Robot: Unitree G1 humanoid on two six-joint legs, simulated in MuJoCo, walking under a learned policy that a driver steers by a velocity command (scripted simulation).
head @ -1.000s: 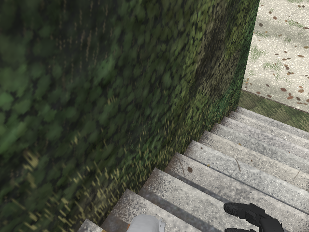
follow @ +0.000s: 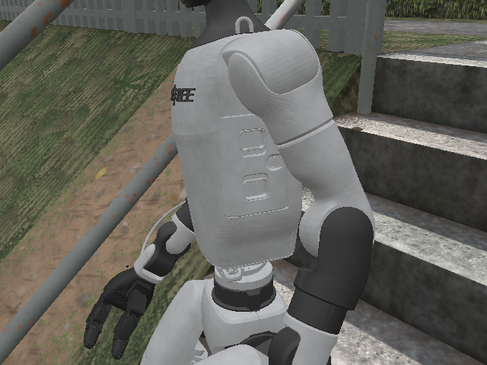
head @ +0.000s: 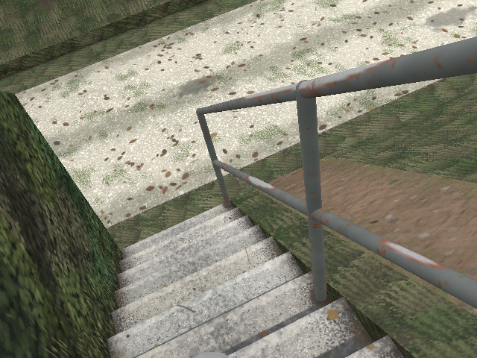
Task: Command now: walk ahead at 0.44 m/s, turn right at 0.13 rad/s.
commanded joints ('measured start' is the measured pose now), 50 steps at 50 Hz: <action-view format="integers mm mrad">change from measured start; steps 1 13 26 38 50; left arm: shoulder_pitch -2 45 -134 -314 -213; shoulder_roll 143 188 223 128 155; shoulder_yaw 37 135 181 141 195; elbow -40 -30 80 -147 -74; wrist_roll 6 38 -10 69 20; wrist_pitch -43 -147 -158 -203 -332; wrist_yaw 22 -2 -35 -75 -139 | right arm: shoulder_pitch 85 62 555 302 435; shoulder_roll -65 -162 -321 -160 -2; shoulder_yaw -33 -85 -146 -51 -43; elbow -48 -21 200 255 373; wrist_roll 3 24 21 58 34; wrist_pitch -2 -75 -97 -132 -211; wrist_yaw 6 52 79 -81 -127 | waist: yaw -36 22 -226 -20 -46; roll -238 -239 -183 -191 -65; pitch -63 45 -86 38 136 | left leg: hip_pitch -2 -64 989 448 756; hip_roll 30 51 30 -42 -204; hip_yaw -95 -265 189 -368 -276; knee -125 -598 -1231 -1079 -505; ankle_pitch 103 406 272 -154 -266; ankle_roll -8 93 267 394 128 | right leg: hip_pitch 119 216 7 -201 3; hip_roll -247 -344 -362 -138 -121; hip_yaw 369 247 -175 50 -35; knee -310 -103 760 37 -437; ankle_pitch -332 -244 463 996 1000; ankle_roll -61 -34 124 134 277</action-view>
